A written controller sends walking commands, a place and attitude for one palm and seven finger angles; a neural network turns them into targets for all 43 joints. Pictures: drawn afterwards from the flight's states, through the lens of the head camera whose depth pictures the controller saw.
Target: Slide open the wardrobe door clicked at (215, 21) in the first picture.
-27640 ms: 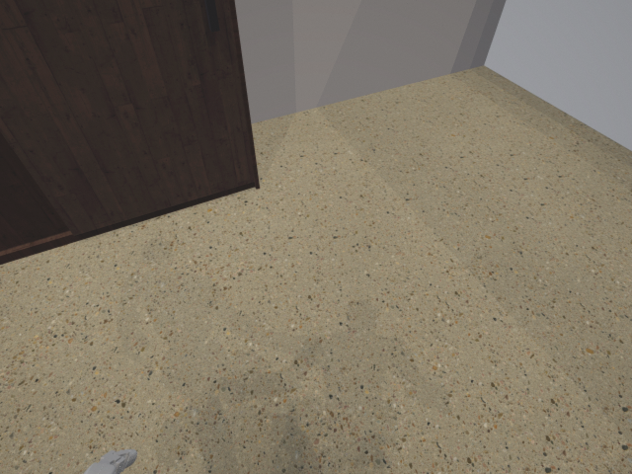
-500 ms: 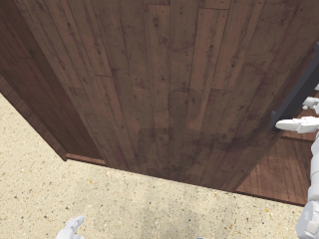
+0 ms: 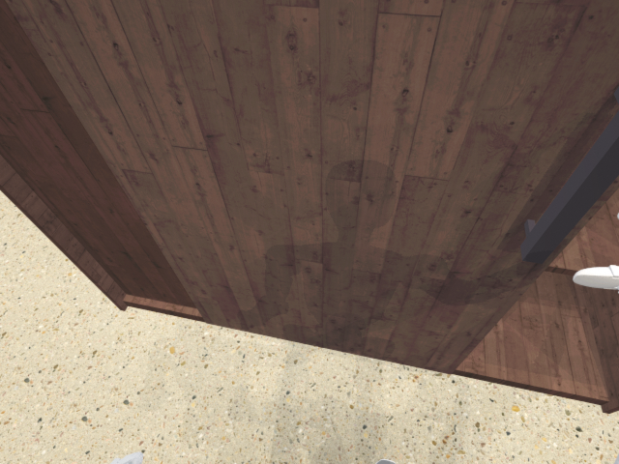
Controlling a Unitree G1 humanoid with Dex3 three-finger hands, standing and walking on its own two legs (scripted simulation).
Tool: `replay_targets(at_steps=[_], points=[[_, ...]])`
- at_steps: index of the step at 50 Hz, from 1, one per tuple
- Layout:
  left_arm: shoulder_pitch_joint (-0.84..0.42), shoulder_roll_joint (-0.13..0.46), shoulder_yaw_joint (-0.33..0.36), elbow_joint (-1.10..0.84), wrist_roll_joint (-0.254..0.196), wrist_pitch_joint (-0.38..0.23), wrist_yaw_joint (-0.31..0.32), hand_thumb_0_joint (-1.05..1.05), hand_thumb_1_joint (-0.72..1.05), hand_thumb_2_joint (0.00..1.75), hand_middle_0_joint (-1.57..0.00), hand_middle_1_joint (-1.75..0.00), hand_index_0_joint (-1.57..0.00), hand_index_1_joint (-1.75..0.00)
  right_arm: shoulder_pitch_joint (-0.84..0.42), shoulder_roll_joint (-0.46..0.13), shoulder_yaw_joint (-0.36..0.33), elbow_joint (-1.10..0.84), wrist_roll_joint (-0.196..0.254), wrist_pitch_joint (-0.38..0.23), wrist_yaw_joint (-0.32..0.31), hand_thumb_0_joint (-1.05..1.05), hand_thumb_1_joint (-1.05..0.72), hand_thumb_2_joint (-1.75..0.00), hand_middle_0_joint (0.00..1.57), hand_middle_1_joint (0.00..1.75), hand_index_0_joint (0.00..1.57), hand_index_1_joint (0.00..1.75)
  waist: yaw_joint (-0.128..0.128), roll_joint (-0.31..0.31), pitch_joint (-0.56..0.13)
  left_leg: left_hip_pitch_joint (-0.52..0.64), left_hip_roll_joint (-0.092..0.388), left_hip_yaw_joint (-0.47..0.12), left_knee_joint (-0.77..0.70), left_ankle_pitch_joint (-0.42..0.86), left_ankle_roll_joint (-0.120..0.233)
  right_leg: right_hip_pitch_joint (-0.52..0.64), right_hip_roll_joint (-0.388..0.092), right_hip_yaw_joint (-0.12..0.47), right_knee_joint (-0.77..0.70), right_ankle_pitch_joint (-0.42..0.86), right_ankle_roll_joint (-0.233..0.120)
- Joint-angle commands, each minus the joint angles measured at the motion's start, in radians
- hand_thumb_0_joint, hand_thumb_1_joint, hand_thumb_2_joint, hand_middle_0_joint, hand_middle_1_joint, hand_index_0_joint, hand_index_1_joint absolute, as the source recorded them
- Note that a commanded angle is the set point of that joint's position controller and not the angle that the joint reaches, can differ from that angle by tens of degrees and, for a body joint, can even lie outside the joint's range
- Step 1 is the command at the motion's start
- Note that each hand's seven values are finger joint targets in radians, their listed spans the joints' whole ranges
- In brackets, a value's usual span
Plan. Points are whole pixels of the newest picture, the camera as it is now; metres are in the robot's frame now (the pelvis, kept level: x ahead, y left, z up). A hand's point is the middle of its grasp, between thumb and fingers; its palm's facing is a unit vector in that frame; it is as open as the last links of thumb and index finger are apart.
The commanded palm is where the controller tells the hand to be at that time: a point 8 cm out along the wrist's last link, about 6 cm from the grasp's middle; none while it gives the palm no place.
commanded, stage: slip the hand off the handle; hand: right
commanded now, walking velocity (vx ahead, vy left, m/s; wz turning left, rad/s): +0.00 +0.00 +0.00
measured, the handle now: (571, 185) +0.45 -0.28 +0.13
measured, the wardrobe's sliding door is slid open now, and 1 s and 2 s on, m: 0.44 0.44 0.44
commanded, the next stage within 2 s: draw the hand back to the body in 0.44 s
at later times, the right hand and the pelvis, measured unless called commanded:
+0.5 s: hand out of the picture +0.28 -0.33 +0.11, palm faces +0.44 +0.89 -0.13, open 14.7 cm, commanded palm +0.24 -0.37 +0.12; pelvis -0.01 +0.01 +0.00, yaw -3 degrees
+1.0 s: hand out of the picture +0.23 -0.29 +0.14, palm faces +0.13 +0.99 -0.03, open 14.7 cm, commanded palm +0.19 -0.33 +0.15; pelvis -0.01 +0.01 +0.01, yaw -1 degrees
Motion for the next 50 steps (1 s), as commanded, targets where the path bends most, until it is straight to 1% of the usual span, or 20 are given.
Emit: replay_targets(at_steps=[1,4,5,8,10,13,20,25,28,29,30,33,34,36,38,41,45,47,49,50], points=[[-0.035,0.16,0.062,-0.147,0.001,-0.061,0.013,0.0,0.9,0.9,-0.2,-0.3,-0.2,-0.3,-0.205,-0.324,-0.088,-0.411,0.017,-0.045,-0.057,0.0,0.55,-0.2,0.25,1.15,0.25,1.15,-0.061,-0.163,-0.35,-0.082,-0.053,0.016,-0.075,0.22,0.031,0.483,0.002,0.133,-0.086,0.257,0.009],[-0.057,0.151,0.055,-0.151,0.0,-0.076,0.017,0.0,0.9,0.9,-0.2,-0.3,-0.2,-0.3,-0.109,-0.307,-0.105,-0.472,0.034,-0.032,-0.065,0.0,0.55,-0.2,0.25,1.15,0.25,1.15,-0.071,-0.137,-0.323,-0.05,-0.053,0.016,-0.077,0.245,0.03,0.462,0.002,0.125,-0.088,0.28,0.008],[-0.069,0.144,0.054,-0.157,-0.002,-0.08,0.017,0.0,0.9,0.9,-0.2,-0.3,-0.2,-0.3,-0.057,-0.27,-0.087,-0.48,0.041,-0.019,-0.059,0.0,0.55,-0.2,0.25,1.15,0.25,1.15,-0.073,-0.137,-0.314,-0.049,-0.052,0.016,-0.08,0.24,0.028,0.46,0.003,0.119,-0.091,0.267,0.009],[-0.089,0.14,0.045,-0.154,-0.011,-0.092,0.029,0.0,0.9,0.9,-0.2,-0.3,-0.2,-0.3,-0.069,-0.241,-0.064,-0.488,0.058,0.012,-0.043,0.0,0.55,-0.2,0.25,1.15,0.25,1.15,-0.057,-0.107,-0.232,-0.055,-0.048,0.016,-0.101,0.206,0.029,0.422,0.008,0.12,-0.105,0.187,0.008],[-0.105,0.14,0.044,-0.154,-0.012,-0.099,0.036,0.0,0.9,0.9,-0.2,-0.3,-0.2,-0.3,-0.047,-0.226,-0.055,-0.503,0.062,0.031,-0.033,0.0,0.55,-0.2,0.25,1.15,0.25,1.15,-0.059,-0.112,-0.242,-0.055,-0.045,0.011,-0.106,0.209,0.027,0.434,0.012,0.117,-0.11,0.182,0.008],[-0.12,0.134,0.033,-0.152,-0.015,-0.11,0.046,0.0,0.9,0.9,-0.2,-0.3,-0.2,-0.3,-0.077,-0.201,-0.021,-0.513,0.068,0.037,-0.013,0.0,0.55,-0.2,0.25,1.15,0.25,1.15,-0.044,-0.114,-0.193,-0.07,-0.041,0.008,-0.121,0.188,0.029,0.424,0.017,0.119,-0.111,0.14,0.008],[-0.158,0.125,0.029,-0.148,-0.013,-0.146,0.056,0.0,0.9,0.9,-0.2,-0.3,-0.2,-0.3,-0.004,-0.175,-0.006,-0.577,0.089,0.006,0.015,0.0,0.55,-0.2,0.25,1.15,0.25,1.15,-0.066,-0.136,-0.233,-0.043,-0.035,0.007,-0.126,0.186,0.033,0.464,0.024,0.126,-0.116,0.137,0.011],[-0.178,0.123,0.023,-0.145,-0.016,-0.161,0.056,0.0,0.9,0.9,-0.2,-0.3,-0.2,-0.3,0.066,-0.2,-0.052,-0.584,0.108,0.017,0.009,0.0,0.55,-0.2,0.25,1.15,0.25,1.15,-0.078,-0.092,-0.191,-0.024,-0.031,0.006,-0.141,0.178,0.028,0.419,0.031,0.116,-0.127,0.112,0.01],[-0.184,0.124,0.018,-0.136,-0.017,-0.167,0.067,0.0,0.9,0.9,-0.2,-0.3,-0.2,-0.3,-0.018,-0.231,-0.056,-0.572,0.099,0.019,0.003,0.0,0.55,-0.2,0.25,1.15,0.25,1.15,-0.063,-0.098,-0.154,-0.039,-0.028,-0.003,-0.152,0.131,0.026,0.392,0.034,0.114,-0.129,0.054,0.008],[-0.175,0.148,0.01,-0.131,-0.029,-0.178,0.072,0.0,0.9,0.9,-0.2,-0.3,-0.2,-0.3,-0.028,-0.176,0.027,-0.558,0.173,-0.006,0.135,0.0,0.55,-0.2,0.25,1.15,0.25,1.15,-0.008,-0.106,-0.181,-0.006,-0.022,-0.018,-0.169,0.156,0.027,0.433,0.029,0.107,-0.13,0.068,0.008],[-0.183,0.138,0.009,-0.133,-0.034,-0.186,0.08,0.0,0.9,0.9,-0.2,-0.3,-0.2,-0.3,-0.044,-0.233,-0.021,-0.56,0.201,-0.026,0.204,0.0,0.55,-0.2,0.25,1.15,0.25,1.15,-0.036,-0.112,-0.198,0.011,-0.025,-0.022,-0.17,0.17,0.031,0.441,0.03,0.109,-0.122,0.079,0.006],[-0.194,0.142,-0.006,-0.159,-0.037,-0.211,0.09,0.0,0.9,0.9,-0.2,-0.3,-0.2,-0.3,-0.019,-0.276,-0.041,-0.54,0.262,-0.043,0.36,0.0,0.55,-0.2,0.25,1.15,0.25,1.15,-0.056,-0.156,-0.21,0.038,-0.022,-0.04,-0.171,0.201,0.03,0.449,0.042,0.109,-0.115,0.095,0.002],[-0.196,0.144,-0.008,-0.165,-0.04,-0.218,0.089,0.0,0.9,0.9,-0.2,-0.3,-0.2,-0.3,-0.008,-0.295,-0.055,-0.516,0.278,-0.039,0.405,0.0,0.55,-0.2,0.25,1.15,0.25,1.15,-0.053,-0.142,-0.191,0.032,-0.018,-0.047,-0.177,0.196,0.024,0.441,0.042,0.112,-0.115,0.087,0.003],[-0.185,0.147,-0.004,-0.18,-0.042,-0.23,0.08,0.0,0.9,0.9,-0.2,-0.3,-0.2,-0.3,0.078,-0.319,-0.104,-0.432,0.295,-0.008,0.442,0.0,0.55,-0.2,0.25,1.15,0.25,1.15,-0.078,-0.081,-0.134,0.021,-0.015,-0.045,-0.18,0.181,0.019,0.388,0.043,0.114,-0.121,0.077,0.003],[-0.182,0.145,0.003,-0.207,-0.041,-0.246,0.06,0.0,0.9,0.9,-0.2,-0.3,-0.2,-0.3,0.157,-0.332,-0.147,-0.436,0.307,0.018,0.433,0.0,0.55,-0.2,0.25,1.15,0.25,1.15,-0.108,-0.079,-0.146,0.036,-0.011,-0.054,-0.182,0.173,0.015,0.378,0.044,0.113,-0.119,0.087,0.003],[-0.189,0.138,0.007,-0.246,-0.048,-0.264,0.034,0.0,0.9,0.9,-0.2,-0.3,-0.2,-0.3,0.231,-0.254,-0.111,-0.543,0.319,0.04,0.401,0.0,0.55,-0.2,0.25,1.15,0.25,1.15,-0.113,-0.074,-0.156,0.024,-0.015,-0.033,-0.179,0.149,0.013,0.401,0.039,0.111,-0.14,0.068,0.006],[-0.189,0.14,0.015,-0.256,-0.05,-0.285,0.023,0.0,0.9,0.9,-0.2,-0.3,-0.2,-0.3,0.345,-0.215,-0.118,-0.663,0.327,0.056,0.36,0.0,0.55,-0.2,0.25,1.15,0.25,1.15,-0.114,-0.047,-0.157,0.029,-0.017,-0.043,-0.182,0.179,-0.003,0.412,0.032,0.099,-0.136,0.087,0.002],[-0.199,0.137,0.012,-0.25,-0.052,-0.292,0.03,0.0,0.9,0.9,-0.2,-0.3,-0.2,-0.3,0.305,-0.187,-0.083,-0.727,0.322,0.063,0.346,0.0,0.55,-0.2,0.25,1.15,0.25,1.15,-0.098,-0.059,-0.12,0.003,-0.025,-0.028,-0.192,0.142,0.0,0.427,0.029,0.106,-0.155,0.056,0.003],[-0.199,0.14,0.013,-0.238,-0.05,-0.299,0.04,0.0,0.9,0.9,-0.2,-0.3,-0.2,-0.3,0.287,-0.224,-0.115,-0.78,0.319,0.067,0.328,0.0,0.51,-0.22,0.25,1.13,0.25,1.13,-0.099,-0.078,-0.119,0.011,-0.022,-0.044,-0.209,0.124,-0.002,0.435,0.029,0.107,-0.158,0.045,0.002],[-0.202,0.134,0.008,-0.234,-0.048,-0.303,0.043,0.0,0.9,0.9,-0.2,-0.3,-0.2,-0.3,0.299,-0.198,-0.094,-0.794,0.314,0.069,0.323,0.0,0.48,-0.24,0.25,1.11,0.25,1.11,-0.096,-0.079,-0.111,0.015,-0.026,-0.029,-0.205,0.128,0.004,0.448,0.027,0.112,-0.169,0.048,0.002]])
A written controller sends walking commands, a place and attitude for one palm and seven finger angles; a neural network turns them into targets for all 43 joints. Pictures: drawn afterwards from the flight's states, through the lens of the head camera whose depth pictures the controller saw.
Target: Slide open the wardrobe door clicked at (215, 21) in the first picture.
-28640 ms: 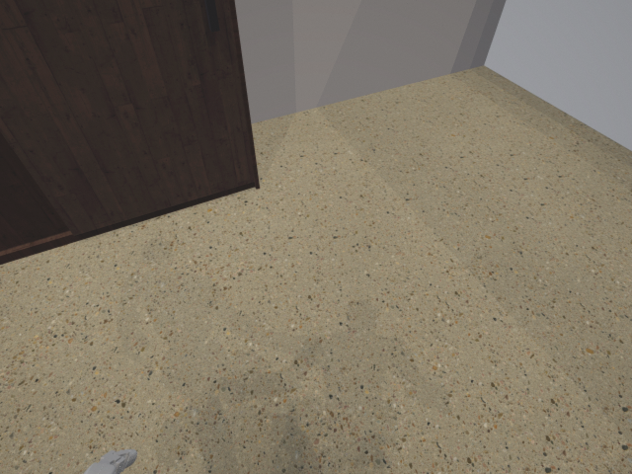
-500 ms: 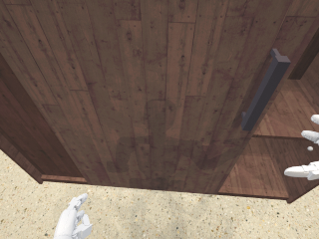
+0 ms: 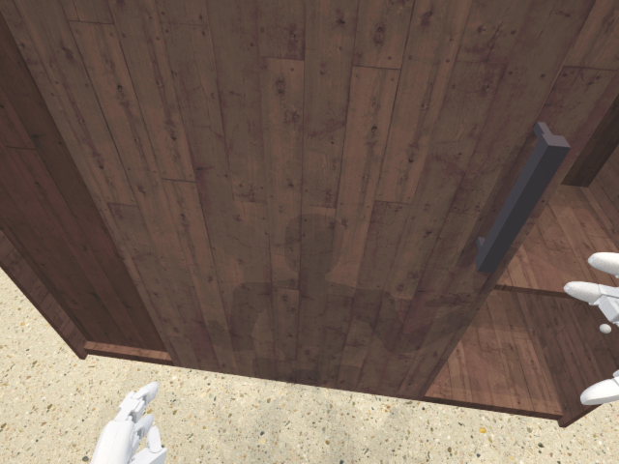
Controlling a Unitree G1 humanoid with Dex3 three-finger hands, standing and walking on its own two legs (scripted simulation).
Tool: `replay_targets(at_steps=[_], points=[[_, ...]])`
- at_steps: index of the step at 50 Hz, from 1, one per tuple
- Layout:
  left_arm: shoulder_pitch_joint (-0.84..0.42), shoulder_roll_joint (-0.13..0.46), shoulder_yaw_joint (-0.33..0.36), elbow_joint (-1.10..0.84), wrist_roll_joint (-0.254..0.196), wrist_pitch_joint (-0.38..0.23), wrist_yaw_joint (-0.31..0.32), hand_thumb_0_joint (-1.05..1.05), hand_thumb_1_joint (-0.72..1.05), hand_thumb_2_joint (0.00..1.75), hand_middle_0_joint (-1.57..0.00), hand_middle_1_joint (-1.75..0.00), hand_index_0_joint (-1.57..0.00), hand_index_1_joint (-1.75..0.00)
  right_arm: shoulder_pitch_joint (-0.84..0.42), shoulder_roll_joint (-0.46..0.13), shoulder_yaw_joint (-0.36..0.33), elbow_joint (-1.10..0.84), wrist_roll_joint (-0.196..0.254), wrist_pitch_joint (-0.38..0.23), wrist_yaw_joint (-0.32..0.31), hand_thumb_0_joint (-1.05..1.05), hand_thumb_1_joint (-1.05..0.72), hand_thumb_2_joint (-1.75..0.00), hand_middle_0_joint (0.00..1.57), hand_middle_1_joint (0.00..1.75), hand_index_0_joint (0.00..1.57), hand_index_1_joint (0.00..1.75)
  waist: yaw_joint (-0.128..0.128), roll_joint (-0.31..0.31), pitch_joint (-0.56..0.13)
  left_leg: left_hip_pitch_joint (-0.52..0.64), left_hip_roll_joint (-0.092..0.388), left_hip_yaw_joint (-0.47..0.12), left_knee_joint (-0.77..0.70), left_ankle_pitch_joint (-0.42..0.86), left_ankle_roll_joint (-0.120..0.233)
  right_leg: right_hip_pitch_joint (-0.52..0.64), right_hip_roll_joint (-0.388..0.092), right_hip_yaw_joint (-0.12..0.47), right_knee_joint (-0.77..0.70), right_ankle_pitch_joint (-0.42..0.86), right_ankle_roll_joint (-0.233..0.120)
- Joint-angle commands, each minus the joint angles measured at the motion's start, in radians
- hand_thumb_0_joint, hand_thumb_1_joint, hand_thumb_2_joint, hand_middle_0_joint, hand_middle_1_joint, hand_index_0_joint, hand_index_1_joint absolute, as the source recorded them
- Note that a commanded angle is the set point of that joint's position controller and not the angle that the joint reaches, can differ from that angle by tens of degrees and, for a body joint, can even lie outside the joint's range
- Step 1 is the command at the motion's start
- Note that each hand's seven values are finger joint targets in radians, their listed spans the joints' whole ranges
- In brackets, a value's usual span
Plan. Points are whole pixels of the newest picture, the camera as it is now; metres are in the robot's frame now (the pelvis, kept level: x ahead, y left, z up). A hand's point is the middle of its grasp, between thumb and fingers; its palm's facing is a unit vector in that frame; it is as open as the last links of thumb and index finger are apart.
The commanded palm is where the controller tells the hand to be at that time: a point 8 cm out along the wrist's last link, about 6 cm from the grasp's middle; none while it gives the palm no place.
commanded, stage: draw the hand back to the body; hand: right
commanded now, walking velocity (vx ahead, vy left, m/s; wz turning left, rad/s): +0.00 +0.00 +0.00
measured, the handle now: (510, 203) +0.46 -0.28 +0.12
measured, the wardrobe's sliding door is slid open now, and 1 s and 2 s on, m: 0.44 0.44 0.44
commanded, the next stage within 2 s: step back with the hand held close in 1.14 s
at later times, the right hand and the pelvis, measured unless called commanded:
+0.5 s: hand out of the picture +0.23 -0.30 +0.16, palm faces +0.49 +0.81 -0.33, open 11.4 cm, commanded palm +0.17 -0.32 +0.17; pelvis +0.02 -0.01 +0.02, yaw +0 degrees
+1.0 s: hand (592, 332) +0.22 -0.25 +0.17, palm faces +0.43 +0.82 -0.38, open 7.5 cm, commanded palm +0.17 -0.29 +0.19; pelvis +0.03 +0.01 +0.02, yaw +0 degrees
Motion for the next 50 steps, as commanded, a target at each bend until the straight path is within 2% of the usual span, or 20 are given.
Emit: replay_targets(at_steps=[1,3,4,5,6,7,9,12,13,17,23,25,26,30,33,36,38,40,43,50], points=[[-0.153,0.113,0.044,-0.165,0.0,-0.084,0.023,0.0,0.9,0.9,-0.2,-0.3,-0.2,-0.3,-0.209,-0.276,-0.085,-0.315,0.014,-0.051,-0.036,0.0,0.44,-0.25,0.25,1.09,0.25,1.09,-0.016,-0.075,-0.108,-0.156,-0.025,-0.033,-0.154,0.107,-0.004,0.281,0.022,0.101,-0.109,0.009,-0.014],[-0.163,0.108,0.039,-0.163,0.005,-0.095,0.027,0.0,0.9,0.9,-0.2,-0.3,-0.2,-0.3,-0.194,-0.277,-0.085,-0.381,0.01,-0.051,-0.052,0.0,0.37,-0.29,0.24,1.04,0.24,1.04,-0.022,-0.076,-0.123,-0.129,-0.027,-0.035,-0.161,0.131,-0.003,0.302,0.023,0.104,-0.111,0.03,-0.017],[-0.177,0.114,0.045,-0.118,0.051,-0.078,0.01,0.0,0.9,0.9,-0.2,-0.3,-0.2,-0.3,-0.244,-0.368,-0.089,-0.434,-0.179,-0.088,-0.257,0.0,0.33,-0.31,0.24,1.02,0.24,1.02,-0.034,-0.094,-0.004,-0.185,-0.013,-0.073,-0.27,0.083,0.014,0.267,0.039,0.104,-0.141,-0.026,-0.009],[-0.191,0.1,0.042,-0.119,0.052,-0.077,0.009,0.0,0.9,0.9,-0.2,-0.3,-0.2,-0.3,-0.115,-0.216,-0.012,-0.397,-0.192,-0.086,-0.347,0.0,0.3,-0.32,0.24,1.0,0.24,1.0,-0.013,-0.075,0.035,-0.184,0.002,-0.053,-0.269,0.055,0.017,0.273,0.024,0.112,-0.171,-0.083,0.001],[-0.198,0.099,0.045,-0.11,0.051,-0.065,0.009,0.0,0.9,0.9,-0.2,-0.3,-0.2,-0.3,-0.052,-0.16,0.019,-0.423,-0.218,-0.087,-0.411,0.0,0.26,-0.34,0.24,0.98,0.24,0.98,-0.018,-0.063,0.021,-0.156,0.006,-0.045,-0.259,0.05,0.017,0.29,0.014,0.121,-0.196,-0.126,0.003],[-0.202,0.097,0.046,-0.107,0.052,-0.054,0.007,0.0,0.9,0.9,-0.2,-0.3,-0.2,-0.3,-0.013,-0.15,0.024,-0.465,-0.236,-0.09,-0.461,0.0,0.22,-0.36,0.24,0.96,0.24,0.96,-0.021,-0.083,0.004,-0.119,0.008,-0.042,-0.251,0.051,0.02,0.297,0.009,0.125,-0.221,-0.148,0.006],[-0.205,0.099,0.05,-0.099,0.058,-0.037,0.005,0.0,0.9,0.9,-0.2,-0.3,-0.2,-0.3,-0.022,-0.179,0.005,-0.546,-0.27,-0.102,-0.534,0.0,0.15,-0.39,0.24,0.92,0.24,0.92,-0.023,-0.073,-0.062,-0.061,0.008,-0.045,-0.258,0.082,0.022,0.334,0.007,0.116,-0.24,-0.112,0.003],[-0.213,0.087,0.052,-0.09,0.065,-0.018,0.004,0.0,0.9,0.9,-0.2,-0.3,-0.2,-0.3,-0.004,-0.13,0.048,-0.596,-0.308,-0.109,-0.592,0.0,0.04,-0.44,0.23,0.85,0.23,0.85,-0.018,-0.083,-0.063,-0.023,0.005,-0.038,-0.255,0.111,0.022,0.378,-0.002,0.119,-0.277,-0.094,0.006],[-0.214,0.09,0.052,-0.085,0.068,-0.013,0.005,0.0,0.9,0.9,-0.2,-0.3,-0.2,-0.3,0.006,-0.131,0.053,-0.603,-0.315,-0.108,-0.604,0.0,0.01,-0.46,0.23,0.83,0.23,0.83,-0.02,-0.064,-0.068,-0.001,0.002,-0.04,-0.265,0.129,0.023,0.384,-0.001,0.114,-0.281,-0.068,0.003],[-0.23,0.078,0.05,-0.088,0.075,0.016,0.001,0.0,0.9,0.9,-0.2,-0.3,-0.2,-0.3,0.046,-0.091,0.083,-0.627,-0.334,-0.1,-0.625,0.0,-0.14,-0.53,0.23,0.75,0.23,0.75,-0.024,-0.044,-0.033,0.024,0.0,-0.033,-0.28,0.16,0.022,0.416,-0.002,0.108,-0.306,-0.008,0.005],[-0.246,0.075,0.052,-0.097,0.082,0.051,-0.009,0.0,0.9,0.9,-0.2,-0.3,-0.2,-0.3,0.13,-0.093,0.065,-0.671,-0.339,-0.09,-0.625,0.0,-0.36,-0.64,0.22,0.62,0.22,0.62,-0.041,-0.019,-0.03,0.088,-0.002,-0.032,-0.307,0.215,0.025,0.436,0.001,0.089,-0.308,0.095,0.006],[-0.251,0.065,0.051,-0.106,0.084,0.059,-0.017,0.0,0.9,0.9,-0.2,-0.3,-0.2,-0.3,0.164,-0.078,0.074,-0.712,-0.341,-0.09,-0.621,0.0,-0.43,-0.67,0.22,0.58,0.22,0.58,-0.042,-0.048,-0.033,0.096,0.001,-0.031,-0.304,0.246,0.024,0.454,0.001,0.078,-0.301,0.148,0.009],[-0.251,0.066,0.051,-0.109,0.085,0.062,-0.02,0.0,0.9,0.9,-0.2,-0.3,-0.2,-0.3,0.172,-0.087,0.066,-0.73,-0.342,-0.091,-0.62,0.0,-0.47,-0.69,0.22,0.55,0.22,0.55,-0.044,-0.063,-0.036,0.09,-0.002,-0.031,-0.308,0.244,0.023,0.461,0.003,0.077,-0.302,0.148,0.011],[-0.256,0.06,0.054,-0.118,0.087,0.073,-0.024,0.0,0.9,0.9,-0.2,-0.3,-0.2,-0.3,0.236,-0.068,0.073,-0.761,-0.336,-0.086,-0.616,0.0,-0.61,-0.76,0.21,0.47,0.21,0.47,-0.043,-0.027,0.002,0.095,-0.002,-0.03,-0.321,0.253,0.019,0.449,0.001,0.066,-0.301,0.156,0.009],[-0.253,0.064,0.058,-0.122,0.09,0.076,-0.024,0.0,0.9,0.9,-0.2,-0.3,-0.2,-0.3,0.269,-0.082,0.057,-0.792,-0.335,-0.092,-0.614,0.0,-0.72,-0.81,0.21,0.41,0.21,0.41,-0.047,-0.01,-0.008,0.108,-0.002,-0.027,-0.326,0.269,0.018,0.45,0.003,0.062,-0.295,0.168,0.007],[-0.254,0.056,0.058,-0.127,0.09,0.078,-0.027,0.0,0.9,0.9,-0.2,-0.3,-0.2,-0.3,0.295,-0.073,0.062,-0.831,-0.334,-0.097,-0.611,0.0,-0.83,-0.87,0.2,0.34,0.2,0.34,-0.045,-0.047,-0.001,0.095,0.001,-0.031,-0.327,0.286,0.015,0.458,0.008,0.05,-0.283,0.183,0.006],[-0.258,0.057,0.062,-0.128,0.088,0.079,-0.026,0.0,0.9,0.9,-0.2,-0.3,-0.2,-0.3,0.32,-0.065,0.071,-0.832,-0.331,-0.098,-0.608,0.0,-0.9,-0.9,0.2,0.3,0.2,0.3,-0.045,-0.002,0.017,0.098,0.001,-0.031,-0.339,0.294,0.013,0.452,0.008,0.046,-0.28,0.183,0.001],[-0.254,0.055,0.062,-0.126,0.089,0.085,-0.024,0.0,0.9,0.9,-0.2,-0.3,-0.2,-0.3,0.321,-0.069,0.061,-0.821,-0.329,-0.098,-0.608,0.0,-0.9,-0.9,0.2,0.3,0.2,0.3,-0.044,-0.021,0.025,0.09,0.005,-0.033,-0.336,0.304,0.009,0.448,0.013,0.036,-0.276,0.182,0.0],[-0.255,0.057,0.066,-0.123,0.088,0.091,-0.018,0.0,0.9,0.9,-0.2,-0.3,-0.2,-0.3,0.319,-0.069,0.061,-0.806,-0.326,-0.097,-0.605,0.0,-0.9,-0.9,0.2,0.3,0.2,0.3,-0.043,0.028,0.028,0.092,0.004,-0.033,-0.347,0.315,0.006,0.451,0.013,0.032,-0.274,0.187,-0.005],[-0.265,0.05,0.064,-0.122,0.092,0.093,-0.012,0.0,0.9,0.9,-0.2,-0.3,-0.2,-0.3,0.297,-0.076,0.063,-0.823,-0.325,-0.102,-0.604,0.0,-0.9,-0.9,0.2,0.3,0.2,0.3,-0.046,-0.004,0.017,0.093,0.012,-0.043,-0.352,0.359,0.0,0.464,0.026,0.02,-0.262,0.204,-0.012]])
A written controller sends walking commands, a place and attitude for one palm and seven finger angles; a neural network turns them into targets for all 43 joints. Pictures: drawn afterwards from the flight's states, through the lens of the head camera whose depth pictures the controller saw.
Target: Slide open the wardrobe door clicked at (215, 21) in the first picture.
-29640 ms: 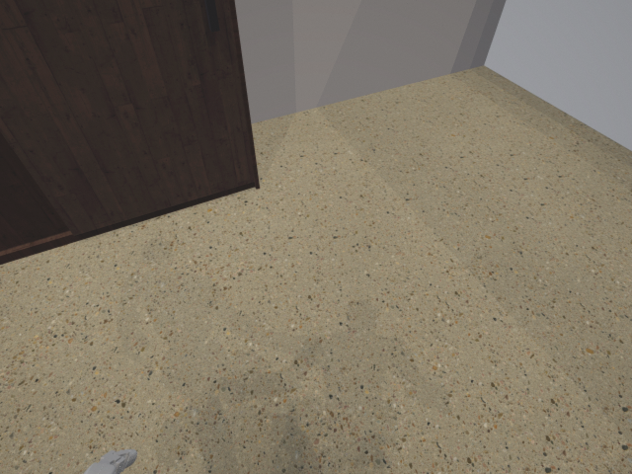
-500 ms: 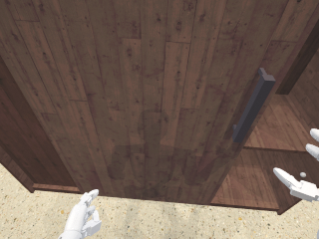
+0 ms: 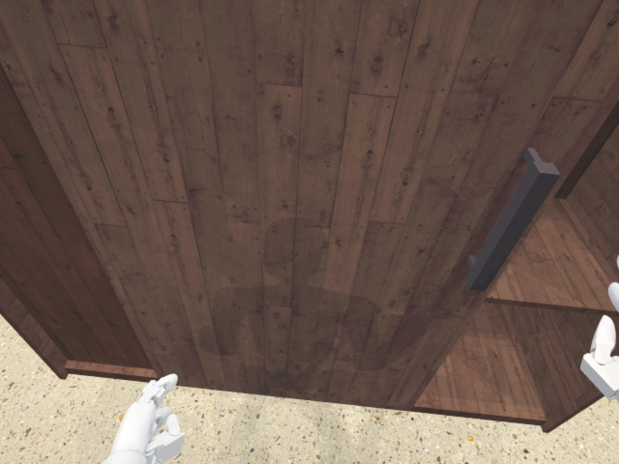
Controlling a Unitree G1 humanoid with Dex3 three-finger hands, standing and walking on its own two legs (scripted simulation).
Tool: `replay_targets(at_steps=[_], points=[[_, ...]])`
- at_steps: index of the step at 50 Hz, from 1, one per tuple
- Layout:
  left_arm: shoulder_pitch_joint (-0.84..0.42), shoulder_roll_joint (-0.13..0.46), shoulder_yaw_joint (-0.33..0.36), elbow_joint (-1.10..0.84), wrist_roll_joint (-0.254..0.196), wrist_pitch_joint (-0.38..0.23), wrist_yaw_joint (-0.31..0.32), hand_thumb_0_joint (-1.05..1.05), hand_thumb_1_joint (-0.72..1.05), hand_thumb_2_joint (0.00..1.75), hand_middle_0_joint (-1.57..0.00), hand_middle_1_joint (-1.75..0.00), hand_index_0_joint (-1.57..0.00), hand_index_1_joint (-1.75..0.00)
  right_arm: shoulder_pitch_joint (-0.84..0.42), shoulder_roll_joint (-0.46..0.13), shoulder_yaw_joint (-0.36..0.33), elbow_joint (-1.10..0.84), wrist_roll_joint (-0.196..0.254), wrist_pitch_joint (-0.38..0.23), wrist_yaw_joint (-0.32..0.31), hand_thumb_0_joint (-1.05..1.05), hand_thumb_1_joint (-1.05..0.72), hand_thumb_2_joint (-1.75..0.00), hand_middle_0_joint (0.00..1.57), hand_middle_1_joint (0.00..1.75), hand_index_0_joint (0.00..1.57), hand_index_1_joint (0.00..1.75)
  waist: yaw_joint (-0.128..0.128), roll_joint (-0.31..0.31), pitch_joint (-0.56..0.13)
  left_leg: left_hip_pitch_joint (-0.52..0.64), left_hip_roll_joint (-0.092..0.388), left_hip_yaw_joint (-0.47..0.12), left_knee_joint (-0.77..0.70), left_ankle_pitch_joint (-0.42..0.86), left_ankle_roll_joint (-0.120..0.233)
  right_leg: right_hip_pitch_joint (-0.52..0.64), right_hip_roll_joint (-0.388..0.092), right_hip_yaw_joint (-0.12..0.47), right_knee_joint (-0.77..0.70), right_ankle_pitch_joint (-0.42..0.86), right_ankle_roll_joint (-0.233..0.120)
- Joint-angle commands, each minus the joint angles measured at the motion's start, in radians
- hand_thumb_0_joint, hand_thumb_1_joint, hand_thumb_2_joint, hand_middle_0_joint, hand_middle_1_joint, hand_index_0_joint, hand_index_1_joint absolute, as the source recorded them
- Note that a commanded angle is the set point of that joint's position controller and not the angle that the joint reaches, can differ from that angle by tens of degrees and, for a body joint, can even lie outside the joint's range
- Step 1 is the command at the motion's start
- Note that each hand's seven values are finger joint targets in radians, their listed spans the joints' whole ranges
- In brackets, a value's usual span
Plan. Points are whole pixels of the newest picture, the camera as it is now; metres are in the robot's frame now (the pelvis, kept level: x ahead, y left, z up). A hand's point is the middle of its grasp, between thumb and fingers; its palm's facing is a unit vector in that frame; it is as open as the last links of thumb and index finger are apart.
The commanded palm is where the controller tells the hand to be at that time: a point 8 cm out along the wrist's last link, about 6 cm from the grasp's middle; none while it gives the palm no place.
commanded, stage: draw the hand back to the body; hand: right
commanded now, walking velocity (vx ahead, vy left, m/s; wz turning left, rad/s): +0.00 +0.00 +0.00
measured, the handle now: (501, 224) +0.43 -0.30 +0.10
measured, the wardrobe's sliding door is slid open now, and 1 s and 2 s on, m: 0.44 0.44 0.44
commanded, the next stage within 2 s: step back with the hand held close in 0.14 s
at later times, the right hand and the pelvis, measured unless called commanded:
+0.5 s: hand (593, 355) +0.19 -0.27 +0.16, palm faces +0.38 +0.81 -0.44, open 7.4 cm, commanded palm +0.13 -0.31 +0.17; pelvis -0.02 -0.01 +0.00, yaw +1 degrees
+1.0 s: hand out of the picture +0.07 -0.33 +0.16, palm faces +0.46 +0.78 -0.42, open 7.4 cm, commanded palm +0.02 -0.37 +0.17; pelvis -0.11 -0.06 -0.01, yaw -2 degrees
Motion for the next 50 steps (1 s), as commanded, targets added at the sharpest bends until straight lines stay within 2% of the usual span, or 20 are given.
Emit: replay_targets(at_steps=[1,12,13,14,15,16,18,24,28,32,36,38,39,42,43,44,47,48,49,50], points=[[-0.145,0.1,0.039,-0.167,0.001,-0.058,0.014,0.0,0.9,0.9,-0.2,-0.3,-0.2,-0.3,-0.095,-0.19,-0.12,-0.208,0.0,-0.069,-0.02,0.0,-0.9,-0.9,0.2,0.3,0.2,0.3,0.0,0.008,-0.066,-0.186,0.007,-0.026,-0.086,0.276,-0.012,0.178,0.006,0.036,-0.015,0.138,-0.029],[-0.148,0.096,0.041,-0.164,0.001,-0.049,0.013,0.0,0.9,0.9,-0.2,-0.3,-0.2,-0.3,-0.086,-0.194,-0.127,-0.208,0.003,-0.072,-0.014,0.0,-0.9,-0.9,0.2,0.3,0.2,0.3,-0.003,0.005,-0.077,-0.174,0.008,-0.029,-0.084,0.331,-0.016,0.187,0.01,0.03,-0.012,0.172,-0.031],[-0.152,0.101,0.042,-0.161,0.0,-0.049,0.016,0.0,0.9,0.9,-0.2,-0.3,-0.2,-0.3,-0.14,-0.227,-0.147,-0.227,0.004,-0.073,-0.017,0.0,-0.9,-0.9,0.2,0.3,0.2,0.3,-0.002,0.008,-0.088,-0.167,0.008,-0.033,-0.09,0.343,-0.016,0.191,0.012,0.031,-0.011,0.177,-0.032],[-0.168,0.119,0.04,-0.191,-0.006,-0.022,0.012,0.0,0.9,0.9,-0.2,-0.3,-0.2,-0.3,-0.245,-0.337,-0.246,-0.301,-0.012,-0.113,-0.029,0.0,-0.9,-0.9,0.2,0.3,0.2,0.3,0.038,0.044,-0.009,-0.295,0.068,-0.102,-0.135,0.48,-0.054,0.132,-0.013,0.026,0.07,0.148,-0.048],[-0.158,0.096,0.035,-0.172,0.0,-0.001,0.014,0.0,0.9,0.9,-0.2,-0.3,-0.2,-0.3,-0.15,-0.256,-0.188,-0.2,-0.014,-0.113,-0.022,0.0,-0.9,-0.9,0.2,0.3,0.2,0.3,0.044,0.111,-0.029,-0.265,0.091,-0.08,-0.102,0.587,-0.065,0.102,-0.009,0.031,0.099,0.166,-0.048],[-0.155,0.094,0.036,-0.185,-0.001,0.014,0.011,0.0,0.9,0.9,-0.2,-0.3,-0.2,-0.3,-0.095,-0.224,-0.165,-0.161,-0.019,-0.111,-0.016,0.0,-0.9,-0.9,0.2,0.3,0.2,0.3,0.04,0.15,-0.051,-0.25,0.094,-0.075,-0.082,0.668,-0.08,0.087,-0.006,0.02,0.11,0.185,-0.048],[-0.152,0.102,0.045,-0.208,-0.008,0.038,0.009,0.0,0.9,0.9,-0.2,-0.3,-0.2,-0.3,-0.074,-0.206,-0.145,-0.197,-0.024,-0.118,-0.013,0.0,-0.9,-0.9,0.2,0.3,0.2,0.3,0.043,0.078,-0.123,-0.213,0.095,-0.063,-0.029,0.74,-0.094,0.102,-0.008,0.008,0.107,0.266,-0.051],[-0.137,0.105,0.052,-0.261,-0.018,0.081,0.012,0.0,0.9,0.9,-0.2,-0.3,-0.2,-0.3,0.029,-0.25,-0.194,-0.267,-0.015,-0.121,-0.028,0.0,-0.9,-0.9,0.2,0.3,0.2,0.3,0.042,0.042,-0.194,-0.224,0.057,-0.052,0.021,0.552,-0.067,0.11,-0.046,0.036,0.073,0.374,-0.047],[-0.135,0.116,0.057,-0.28,-0.016,0.081,0.017,0.0,0.9,0.9,-0.2,-0.3,-0.2,-0.3,0.044,-0.288,-0.234,-0.316,-0.008,-0.137,-0.038,0.0,-0.9,-0.9,0.2,0.3,0.2,0.3,0.043,-0.002,-0.179,-0.232,0.036,-0.057,0.025,0.35,-0.04,0.048,-0.061,0.075,0.028,0.245,-0.045],[-0.123,0.126,0.057,-0.283,-0.017,0.053,0.018,0.0,0.9,0.9,-0.2,-0.3,-0.2,-0.3,0.051,-0.266,-0.227,-0.305,-0.011,-0.164,-0.045,0.0,-0.9,-0.9,0.2,0.3,0.2,0.3,0.05,-0.057,-0.113,-0.209,0.002,-0.051,0.045,0.119,-0.027,-0.107,-0.094,0.14,-0.082,-0.111,-0.054],[-0.119,0.144,0.065,-0.28,-0.018,0.009,0.02,0.0,0.9,0.9,-0.2,-0.3,-0.2,-0.3,0.04,-0.249,-0.242,-0.306,-0.036,-0.194,-0.048,0.0,-0.9,-0.9,0.2,0.3,0.2,0.3,0.043,-0.163,-0.092,-0.036,-0.051,-0.023,0.215,0.039,-0.03,-0.381,-0.168,0.247,-0.239,-0.523,-0.093],[-0.11,0.147,0.074,-0.276,-0.016,-0.011,0.016,0.0,0.9,0.9,-0.2,-0.3,-0.2,-0.3,0.048,-0.264,-0.265,-0.317,-0.045,-0.205,-0.048,0.0,-0.9,-0.9,0.2,0.3,0.2,0.3,0.037,-0.178,-0.12,0.006,-0.066,-0.024,0.255,0.033,-0.023,-0.436,-0.177,0.274,-0.244,-0.565,-0.1],[-0.099,0.136,0.071,-0.267,-0.017,-0.017,0.013,0.0,0.9,0.9,-0.2,-0.3,-0.2,-0.3,0.069,-0.256,-0.26,-0.311,-0.04,-0.208,-0.046,0.0,-0.9,-0.9,0.2,0.3,0.2,0.3,0.039,-0.137,-0.119,-0.025,-0.06,-0.032,0.233,0.009,-0.017,-0.418,-0.17,0.267,-0.219,-0.54,-0.093],[-0.079,0.119,0.067,-0.248,-0.013,-0.033,0.003,0.0,0.9,0.9,-0.2,-0.3,-0.2,-0.3,0.069,-0.244,-0.229,-0.359,-0.018,-0.22,-0.048,0.0,-0.9,-0.9,0.2,0.3,0.2,0.3,0.057,-0.032,-0.124,-0.26,-0.004,-0.113,0.042,-0.005,0.019,-0.182,-0.086,0.191,-0.078,-0.315,-0.035],[-0.078,0.121,0.071,-0.233,-0.014,-0.04,0.003,0.0,0.9,0.9,-0.2,-0.3,-0.2,-0.3,0.029,-0.246,-0.215,-0.389,-0.024,-0.223,-0.048,0.0,-0.9,-0.9,0.2,0.3,0.2,0.3,0.063,0.011,-0.157,-0.299,0.005,-0.128,0.019,-0.045,0.025,-0.114,-0.076,0.166,-0.04,-0.292,-0.022],[-0.079,0.12,0.073,-0.225,-0.014,-0.044,0.006,0.0,0.9,0.9,-0.2,-0.3,-0.2,-0.3,0.026,-0.243,-0.209,-0.354,-0.024,-0.221,-0.052,0.0,-0.9,-0.9,0.2,0.3,0.2,0.3,0.065,0.051,-0.139,-0.364,0.017,-0.15,-0.013,-0.117,0.031,-0.077,-0.071,0.163,-0.016,-0.296,-0.018],[-0.086,0.121,0.069,-0.201,-0.004,-0.059,0.014,0.0,0.9,0.9,-0.2,-0.3,-0.2,-0.3,-0.055,-0.241,-0.193,-0.357,-0.036,-0.227,-0.065,0.0,-0.9,-0.9,0.2,0.3,0.2,0.3,0.069,-0.002,-0.107,-0.44,0.016,-0.149,-0.028,-0.171,0.036,-0.038,-0.073,0.179,-0.023,-0.297,-0.011],[-0.091,0.123,0.07,-0.196,0.0,-0.067,0.02,0.0,0.9,0.9,-0.2,-0.3,-0.2,-0.3,-0.072,-0.264,-0.209,-0.354,-0.037,-0.23,-0.07,0.0,-0.9,-0.9,0.2,0.3,0.2,0.3,0.066,-0.037,-0.113,-0.41,-0.007,-0.132,-0.005,-0.145,0.026,-0.051,-0.088,0.203,-0.074,-0.317,-0.013],[-0.089,0.119,0.066,-0.197,-0.003,-0.073,0.023,0.0,0.9,0.9,-0.2,-0.3,-0.2,-0.3,-0.077,-0.228,-0.181,-0.336,-0.038,-0.23,-0.07,0.0,-0.9,-0.9,0.2,0.3,0.2,0.3,0.068,-0.073,-0.114,-0.367,-0.031,-0.103,0.037,-0.117,0.013,-0.075,-0.109,0.228,-0.128,-0.363,-0.018],[-0.092,0.129,0.07,-0.199,-0.002,-0.076,0.023,0.0,0.9,0.9,-0.2,-0.3,-0.2,-0.3,-0.084,-0.241,-0.197,-0.332,-0.045,-0.233,-0.071,0.0,-0.9,-0.9,0.2,0.3,0.2,0.3,0.062,-0.118,-0.118,-0.311,-0.059,-0.077,0.09,-0.117,0.005,-0.131,-0.135,0.257,-0.194,-0.452,-0.021]])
